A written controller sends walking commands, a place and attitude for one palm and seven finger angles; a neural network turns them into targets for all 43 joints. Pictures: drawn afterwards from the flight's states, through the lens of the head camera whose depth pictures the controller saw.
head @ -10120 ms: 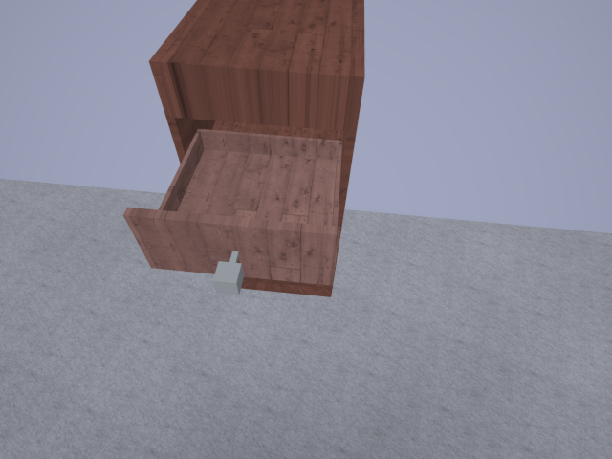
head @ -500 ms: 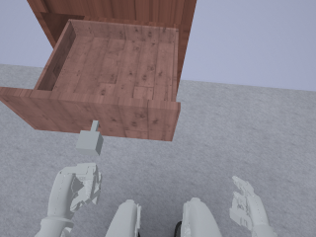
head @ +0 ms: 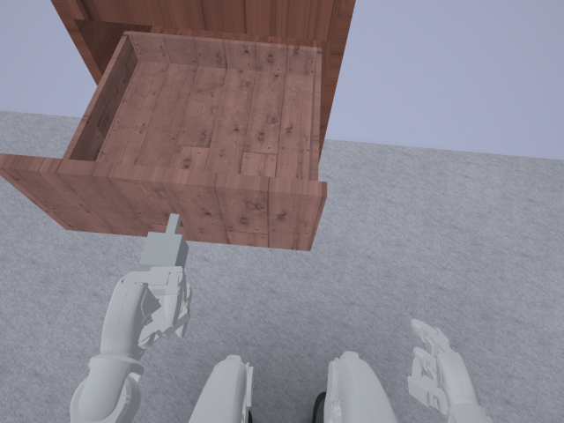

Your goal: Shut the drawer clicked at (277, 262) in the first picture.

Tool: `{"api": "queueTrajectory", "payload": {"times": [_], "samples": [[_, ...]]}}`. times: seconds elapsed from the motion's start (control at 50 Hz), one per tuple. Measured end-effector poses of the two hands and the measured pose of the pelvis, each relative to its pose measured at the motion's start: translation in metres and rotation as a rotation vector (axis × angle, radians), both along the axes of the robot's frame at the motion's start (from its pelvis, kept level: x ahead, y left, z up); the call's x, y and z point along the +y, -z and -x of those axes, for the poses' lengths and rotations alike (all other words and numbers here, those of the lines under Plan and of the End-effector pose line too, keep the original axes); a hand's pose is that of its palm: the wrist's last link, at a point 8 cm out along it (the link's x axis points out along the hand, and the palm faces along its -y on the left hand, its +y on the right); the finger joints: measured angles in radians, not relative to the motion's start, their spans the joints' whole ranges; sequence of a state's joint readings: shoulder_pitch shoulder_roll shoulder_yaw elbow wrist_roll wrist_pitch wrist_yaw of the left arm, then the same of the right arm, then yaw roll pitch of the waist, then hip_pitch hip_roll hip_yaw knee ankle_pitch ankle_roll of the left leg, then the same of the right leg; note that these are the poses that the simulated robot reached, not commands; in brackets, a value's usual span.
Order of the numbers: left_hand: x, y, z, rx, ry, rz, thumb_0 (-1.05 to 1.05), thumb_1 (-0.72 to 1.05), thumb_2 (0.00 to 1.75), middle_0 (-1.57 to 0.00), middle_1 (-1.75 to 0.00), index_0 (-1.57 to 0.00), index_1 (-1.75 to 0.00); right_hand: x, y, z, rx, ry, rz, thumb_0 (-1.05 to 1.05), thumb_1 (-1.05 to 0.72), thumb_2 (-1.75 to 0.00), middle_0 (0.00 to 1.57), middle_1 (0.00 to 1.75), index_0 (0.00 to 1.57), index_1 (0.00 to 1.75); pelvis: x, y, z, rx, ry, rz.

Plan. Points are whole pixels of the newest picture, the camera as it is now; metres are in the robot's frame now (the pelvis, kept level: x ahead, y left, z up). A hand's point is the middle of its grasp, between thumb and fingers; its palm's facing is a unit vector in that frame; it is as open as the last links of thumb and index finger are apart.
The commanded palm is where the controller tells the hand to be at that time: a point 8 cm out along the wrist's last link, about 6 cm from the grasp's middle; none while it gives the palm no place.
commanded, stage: push the drawer shut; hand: left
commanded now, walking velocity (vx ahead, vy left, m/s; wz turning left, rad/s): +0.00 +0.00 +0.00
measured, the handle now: (169, 241) +0.34 +0.17 +0.03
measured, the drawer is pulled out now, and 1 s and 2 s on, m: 0.28 0.15 0.03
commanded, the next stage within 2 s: none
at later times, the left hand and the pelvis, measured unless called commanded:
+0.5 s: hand (192, 265) +0.31 +0.14 +0.02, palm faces -0.09 -1.00 -0.04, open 2.9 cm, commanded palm +0.32 +0.18 +0.03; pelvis -0.02 +0.00 +0.00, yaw +0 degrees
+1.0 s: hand (207, 217) +0.38 +0.13 +0.02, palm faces -0.06 -1.00 -0.06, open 3.1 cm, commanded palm +0.38 +0.17 +0.03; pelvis -0.01 +0.00 +0.01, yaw +0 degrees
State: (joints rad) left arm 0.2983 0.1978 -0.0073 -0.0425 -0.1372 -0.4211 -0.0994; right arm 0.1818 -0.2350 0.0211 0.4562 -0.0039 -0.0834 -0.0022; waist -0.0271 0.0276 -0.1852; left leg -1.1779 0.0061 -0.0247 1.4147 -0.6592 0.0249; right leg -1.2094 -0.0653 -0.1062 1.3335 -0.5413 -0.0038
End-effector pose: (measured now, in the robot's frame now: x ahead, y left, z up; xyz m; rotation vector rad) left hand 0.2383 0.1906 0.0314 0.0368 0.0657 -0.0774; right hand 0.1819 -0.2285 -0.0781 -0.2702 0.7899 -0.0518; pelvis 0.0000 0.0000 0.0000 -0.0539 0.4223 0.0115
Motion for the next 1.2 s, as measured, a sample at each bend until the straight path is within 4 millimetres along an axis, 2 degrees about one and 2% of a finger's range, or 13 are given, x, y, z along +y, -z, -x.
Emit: {"api": "queueTrajectory", "payload": {"times": [0.18,0.5,0.8,1.2], "samples": [[0.003,0.005,-0.01,-0.038,0.008,-0.015,-0.03,0.82,0.95,-1.4,-1.6,-1.4,-1.6,-0.006,0.007,0.009,0.033,-0.007,0.028,0.01,-0.91,-0.9,0.2,0.3,0.21,0.3,0.0,0.002,0.007,-0.003,-0.008,0.002],[0.002,0.005,-0.059,-0.048,0.009,-0.004,-0.03,0.81,0.95,-1.4,-1.6,-1.4,-1.6,-0.007,0.006,0.035,0.079,0.02,0.033,0.01,-0.91,-0.9,0.2,0.3,0.21,0.3,0.001,-0.003,0.02,-0.015,-0.007,-0.003],[-0.004,0.005,-0.102,-0.051,-0.006,-0.014,-0.02,0.84,0.96,-1.4,-1.6,-1.4,-1.6,-0.019,0.012,0.069,0.204,0.081,0.04,0.01,-0.91,-0.9,0.2,0.3,0.21,0.3,0.003,-0.009,0.015,-0.002,0.006,-0.011],[-0.013,0.001,-0.15,-0.06,-0.019,-0.025,0.02,0.86,0.95,-1.4,-1.6,-1.4,-1.6,-0.031,0.019,0.086,0.289,0.129,0.028,0.01,-0.91,-0.9,0.2,0.3,0.21,0.3,-0.005,-0.012,0.008,0.019,0.018,-0.022]]}}
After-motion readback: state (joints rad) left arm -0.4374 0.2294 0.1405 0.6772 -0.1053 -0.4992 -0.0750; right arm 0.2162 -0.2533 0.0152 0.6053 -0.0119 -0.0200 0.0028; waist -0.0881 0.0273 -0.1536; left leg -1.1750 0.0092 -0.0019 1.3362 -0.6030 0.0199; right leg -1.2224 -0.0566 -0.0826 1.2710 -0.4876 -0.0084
